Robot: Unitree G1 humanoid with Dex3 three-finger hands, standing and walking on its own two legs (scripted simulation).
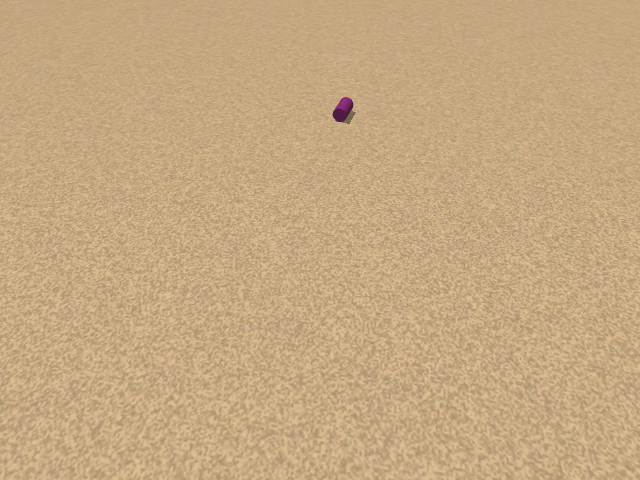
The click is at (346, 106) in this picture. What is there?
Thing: lying bottle
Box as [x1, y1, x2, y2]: [333, 97, 352, 121]
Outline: 347,97 342,98 333,111 333,116 338,121 344,120 352,107 352,101
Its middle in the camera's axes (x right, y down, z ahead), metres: +0.15 -0.81 +2.33
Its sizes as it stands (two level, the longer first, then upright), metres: 0.178 0.085 0.085
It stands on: the floor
